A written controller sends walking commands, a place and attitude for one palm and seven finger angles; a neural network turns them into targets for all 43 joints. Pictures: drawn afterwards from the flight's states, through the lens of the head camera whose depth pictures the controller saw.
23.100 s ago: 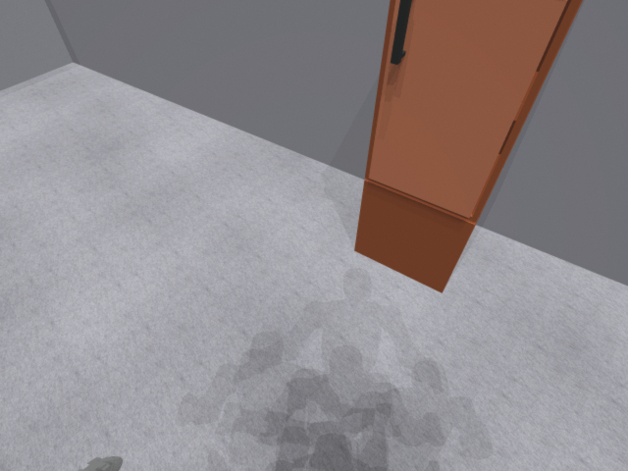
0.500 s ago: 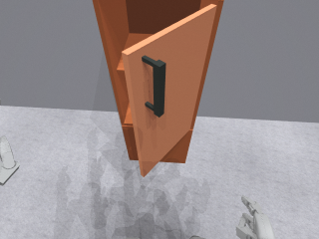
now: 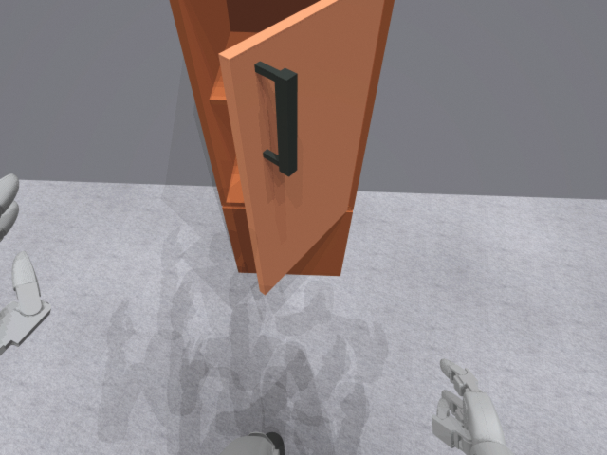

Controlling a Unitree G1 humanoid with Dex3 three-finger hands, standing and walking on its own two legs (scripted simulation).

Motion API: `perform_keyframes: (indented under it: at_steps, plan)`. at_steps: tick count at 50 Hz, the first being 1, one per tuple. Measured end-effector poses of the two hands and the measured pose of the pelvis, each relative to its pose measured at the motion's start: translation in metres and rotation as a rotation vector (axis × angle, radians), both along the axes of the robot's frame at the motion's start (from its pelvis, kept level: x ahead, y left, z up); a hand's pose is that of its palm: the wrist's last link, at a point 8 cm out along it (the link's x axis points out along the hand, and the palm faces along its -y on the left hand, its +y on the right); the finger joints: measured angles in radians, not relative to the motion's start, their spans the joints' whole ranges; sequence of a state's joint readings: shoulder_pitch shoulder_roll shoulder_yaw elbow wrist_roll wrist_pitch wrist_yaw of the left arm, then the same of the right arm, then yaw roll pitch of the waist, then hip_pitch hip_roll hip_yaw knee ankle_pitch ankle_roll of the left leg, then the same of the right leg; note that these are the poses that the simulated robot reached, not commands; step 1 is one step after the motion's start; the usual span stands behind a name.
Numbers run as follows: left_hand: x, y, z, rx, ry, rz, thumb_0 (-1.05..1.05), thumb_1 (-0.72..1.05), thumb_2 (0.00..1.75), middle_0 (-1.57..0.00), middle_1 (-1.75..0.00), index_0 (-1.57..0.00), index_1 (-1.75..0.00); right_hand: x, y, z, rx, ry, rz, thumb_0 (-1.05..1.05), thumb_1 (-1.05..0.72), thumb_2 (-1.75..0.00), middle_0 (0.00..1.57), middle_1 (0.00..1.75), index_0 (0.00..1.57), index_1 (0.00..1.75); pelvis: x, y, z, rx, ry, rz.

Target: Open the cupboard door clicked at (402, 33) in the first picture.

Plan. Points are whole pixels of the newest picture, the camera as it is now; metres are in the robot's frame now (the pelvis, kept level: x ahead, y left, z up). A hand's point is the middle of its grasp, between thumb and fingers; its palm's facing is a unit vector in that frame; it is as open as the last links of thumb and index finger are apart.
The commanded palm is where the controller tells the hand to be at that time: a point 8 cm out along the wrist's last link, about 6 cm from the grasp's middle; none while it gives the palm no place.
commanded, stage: stop stepping back and stand still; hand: left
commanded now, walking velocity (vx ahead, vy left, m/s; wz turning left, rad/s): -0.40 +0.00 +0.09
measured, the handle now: (276, 122) +0.50 +0.09 +0.15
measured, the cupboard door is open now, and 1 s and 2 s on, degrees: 53 53 53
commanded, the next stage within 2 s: let the arm hang, fingers relaxed in 1.08 s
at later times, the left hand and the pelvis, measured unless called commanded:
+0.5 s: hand out of the picture +0.10 +0.27 +0.17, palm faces +0.48 -0.76 -0.43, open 7.4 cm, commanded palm +0.05 +0.29 +0.18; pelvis -0.08 -0.01 +0.01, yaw +2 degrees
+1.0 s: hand out of the picture +0.06 +0.29 +0.16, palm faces +0.46 -0.77 -0.45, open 7.4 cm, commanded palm +0.01 +0.32 +0.18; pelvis -0.12 +0.02 +0.01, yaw +2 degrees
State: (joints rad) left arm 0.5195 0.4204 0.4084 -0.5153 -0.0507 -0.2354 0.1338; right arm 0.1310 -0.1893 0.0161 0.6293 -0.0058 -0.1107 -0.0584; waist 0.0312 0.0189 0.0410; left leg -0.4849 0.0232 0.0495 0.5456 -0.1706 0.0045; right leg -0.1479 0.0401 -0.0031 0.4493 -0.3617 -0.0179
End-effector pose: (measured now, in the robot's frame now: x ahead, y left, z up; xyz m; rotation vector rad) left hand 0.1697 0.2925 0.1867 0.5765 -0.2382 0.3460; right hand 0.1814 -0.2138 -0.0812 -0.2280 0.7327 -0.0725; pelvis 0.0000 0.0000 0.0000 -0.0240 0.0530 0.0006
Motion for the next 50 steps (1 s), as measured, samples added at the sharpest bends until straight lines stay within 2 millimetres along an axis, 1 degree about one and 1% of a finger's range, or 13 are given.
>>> perform_keyframes:
  at_steps: [3, 5, 7, 10, 13, 16, 21, 24, 27, 31, 39, 45, 50]
  plan:
    - [-0.003, -0.002, -0.002, 0.016, 0.024, -0.041, 0.02, 0.89, 0.90, -0.21, -0.30, -0.22, -0.31, -0.007, -0.010, 0.009, -0.025, -0.014, -0.042, 0.02, -0.90, -0.89, 0.20, 0.30, 0.20, 0.30, -0.005, -0.001, 0.001, 0.012, -0.001, -0.005]
    - [-0.006, 0.001, -0.003, 0.024, 0.029, -0.053, 0.02, 0.89, 0.90, -0.21, -0.30, -0.22, -0.31, -0.011, -0.015, 0.015, -0.057, -0.032, -0.057, 0.02, -0.90, -0.90, 0.20, 0.30, 0.20, 0.30, -0.008, 0.002, -0.001, 0.003, 0.001, -0.002]
    - [-0.011, 0.006, -0.004, 0.019, 0.031, -0.056, 0.02, 0.89, 0.90, -0.21, -0.30, -0.22, -0.31, -0.018, -0.018, 0.021, -0.080, -0.038, -0.069, 0.02, -0.90, -0.90, 0.20, 0.30, 0.20, 0.30, -0.016, 0.003, 0.001, 0.012, -0.007, 0.003]
    - [-0.026, 0.008, -0.004, 0.012, 0.053, -0.052, 0.02, 0.89, 0.90, -0.21, -0.30, -0.22, -0.31, -0.031, -0.020, 0.033, -0.091, -0.067, -0.059, 0.02, -0.90, -0.90, 0.20, 0.30, 0.20, 0.30, -0.031, 0.003, 0.006, 0.014, -0.020, -0.004]
    - [-0.049, 0.004, 0.000, 0.011, 0.064, -0.043, 0.02, 0.89, 0.90, -0.21, -0.30, -0.22, -0.31, -0.050, -0.021, 0.038, -0.080, -0.096, -0.051, 0.02, -0.90, -0.90, 0.20, 0.30, 0.20, 0.30, -0.045, 0.002, 0.009, 0.007, -0.035, 0.004]
    - [-0.073, 0.003, 0.003, 0.023, 0.072, -0.003, 0.02, 0.89, 0.90, -0.21, -0.30, -0.22, -0.31, -0.069, -0.021, 0.034, -0.064, -0.092, -0.049, 0.02, -0.90, -0.90, 0.20, 0.30, 0.20, 0.30, -0.056, -0.003, 0.008, 0.017, -0.043, 0.015]
    - [-0.106, 0.004, 0.001, 0.004, 0.052, 0.076, 0.02, 0.89, 0.90, -0.21, -0.30, -0.22, -0.31, -0.100, -0.025, 0.014, -0.050, -0.012, -0.030, 0.01, -0.90, -0.90, 0.20, 0.30, 0.20, 0.30, -0.077, -0.010, 0.005, 0.029, -0.055, 0.017]
    - [-0.115, 0.005, -0.002, -0.048, 0.001, 0.111, 0.02, 0.89, 0.90, -0.21, -0.30, -0.22, -0.31, -0.119, -0.028, 0.007, -0.056, 0.038, -0.038, 0.02, -0.90, -0.90, 0.20, 0.30, 0.20, 0.30, -0.080, -0.010, 0.007, 0.035, -0.054, 0.019]
    - [-0.117, 0.009, -0.007, -0.087, -0.041, 0.127, 0.02, 0.89, 0.90, -0.21, -0.30, -0.22, -0.31, -0.132, -0.029, 0.004, -0.076, 0.050, -0.043, 0.02, -0.90, -0.90, 0.20, 0.30, 0.20, 0.30, -0.083, -0.006, 0.005, 0.029, -0.054, 0.045]
    - [-0.119, 0.015, -0.008, -0.081, -0.056, 0.107, 0.02, 0.89, 0.90, -0.21, -0.30, -0.21, -0.31, -0.140, -0.026, 0.003, -0.086, 0.032, -0.063, 0.02, -0.90, -0.90, 0.20, 0.30, 0.20, 0.30, -0.091, 0.002, 0.001, 0.027, -0.073, 0.050]
    - [-0.133, 0.020, -0.001, -0.005, -0.016, 0.060, 0.02, 0.89, 0.90, -0.21, -0.30, -0.21, -0.31, -0.142, -0.005, 0.011, -0.023, -0.044, -0.043, 0.02, -0.90, -0.90, 0.20, 0.30, 0.20, 0.30, -0.108, 0.007, 0.003, 0.028, -0.085, 0.032]
    - [-0.147, 0.025, -0.007, -0.036, -0.003, 0.077, 0.02, 0.89, 0.90, -0.21, -0.30, -0.22, -0.31, -0.145, 0.004, 0.012, -0.023, -0.043, -0.015, 0.02, -0.90, -0.90, 0.20, 0.30, 0.20, 0.30, -0.118, 0.012, 0.004, 0.016, -0.081, 0.033]
    - [-0.152, 0.033, -0.013, -0.058, 0.011, 0.102, 0.02, 0.89, 0.90, -0.21, -0.30, -0.22, -0.31, -0.148, 0.008, 0.014, -0.036, -0.035, -0.010, 0.02, -0.90, -0.90, 0.20, 0.30, 0.20, 0.30, -0.122, 0.018, 0.006, 0.014, -0.081, 0.036]
